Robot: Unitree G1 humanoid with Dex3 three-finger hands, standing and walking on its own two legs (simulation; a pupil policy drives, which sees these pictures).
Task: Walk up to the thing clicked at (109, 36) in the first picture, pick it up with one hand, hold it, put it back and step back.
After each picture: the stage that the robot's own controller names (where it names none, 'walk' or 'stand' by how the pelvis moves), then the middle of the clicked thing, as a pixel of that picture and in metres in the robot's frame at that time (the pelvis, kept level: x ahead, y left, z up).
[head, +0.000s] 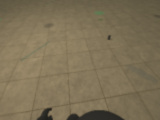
stand; (109, 37) +1.95 -0.43 -0.72
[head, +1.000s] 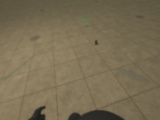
walk; (96, 42) +1.85 +0.02 -0.69
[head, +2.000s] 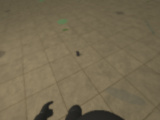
walk; (77, 53) +1.25 +0.34 -0.72
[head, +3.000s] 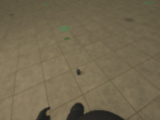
walk; (78, 72) +0.82 +0.28 -0.72
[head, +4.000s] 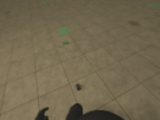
walk; (78, 87) +0.53 +0.22 -0.71
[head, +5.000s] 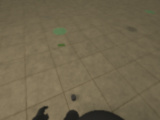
stand; (73, 97) +0.37 +0.18 -0.71
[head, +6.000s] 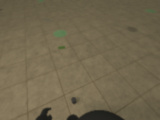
stand; (73, 100) +0.35 +0.19 -0.72
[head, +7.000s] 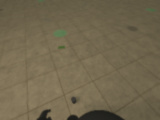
stand; (73, 100) +0.35 +0.20 -0.73
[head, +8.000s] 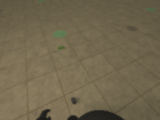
stand; (73, 100) +0.34 +0.21 -0.73
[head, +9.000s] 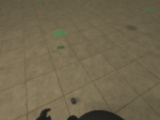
stand; (73, 101) +0.33 +0.20 -0.73
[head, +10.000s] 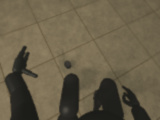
go down; (67, 64) +0.41 +0.21 -0.40
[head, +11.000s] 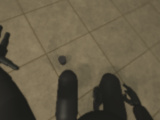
go down; (62, 60) +0.42 +0.23 -0.31
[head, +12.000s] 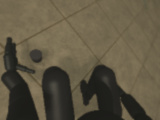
close in; (36, 56) +0.40 +0.27 -0.22
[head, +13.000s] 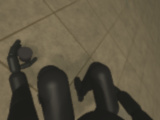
close; (25, 55) +0.40 +0.28 -0.22
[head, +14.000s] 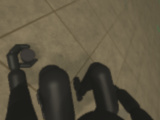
lift; (27, 56) +0.38 +0.27 -0.22
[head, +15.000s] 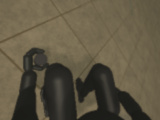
lift; (40, 60) +0.36 +0.23 -0.21
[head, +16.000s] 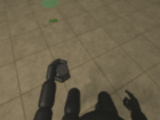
lift; (63, 72) +0.32 +0.18 +0.01
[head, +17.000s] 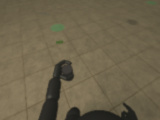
hold; (68, 73) +0.33 +0.16 +0.02
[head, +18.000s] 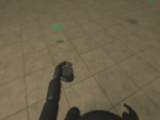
hold; (68, 74) +0.32 +0.17 +0.01
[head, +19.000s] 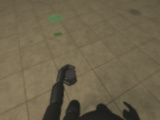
crouch; (71, 77) +0.31 +0.14 -0.03
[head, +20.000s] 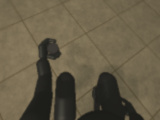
lower; (54, 51) +0.45 +0.22 -0.07
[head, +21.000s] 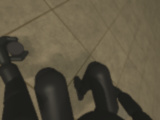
lower; (16, 50) +0.42 +0.30 -0.21
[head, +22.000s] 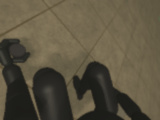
lower; (18, 52) +0.41 +0.29 -0.22
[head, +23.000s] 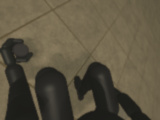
lower; (21, 52) +0.41 +0.29 -0.22
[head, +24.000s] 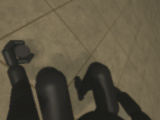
lower; (23, 53) +0.40 +0.29 -0.22
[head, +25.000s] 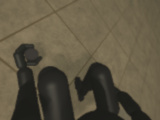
loosen; (31, 56) +0.39 +0.25 -0.22
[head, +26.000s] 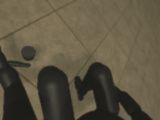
withdraw; (28, 54) +0.40 +0.27 -0.23
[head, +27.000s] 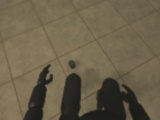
walk; (72, 64) +0.43 +0.20 -0.39
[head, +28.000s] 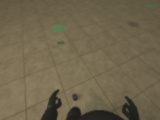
stand; (74, 97) +0.36 +0.16 -0.66
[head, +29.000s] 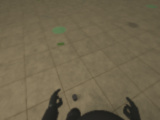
stand; (74, 97) +0.36 +0.18 -0.67
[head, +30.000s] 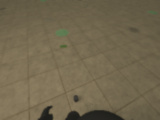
stand; (75, 98) +0.37 +0.17 -0.71
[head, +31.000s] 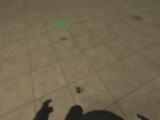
walk; (78, 90) +0.41 +0.15 -0.71
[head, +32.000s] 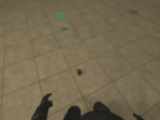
walk; (79, 72) +0.65 +0.14 -0.71
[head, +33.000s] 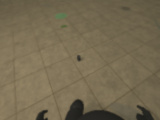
stand; (78, 58) +0.97 +0.26 -0.70
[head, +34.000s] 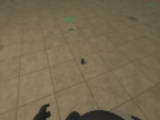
stand; (82, 61) +1.01 +0.16 -0.72
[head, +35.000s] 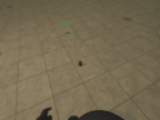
stand; (80, 63) +1.00 +0.21 -0.73
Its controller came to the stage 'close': yes
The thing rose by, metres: 0.72
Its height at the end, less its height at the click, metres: +0.00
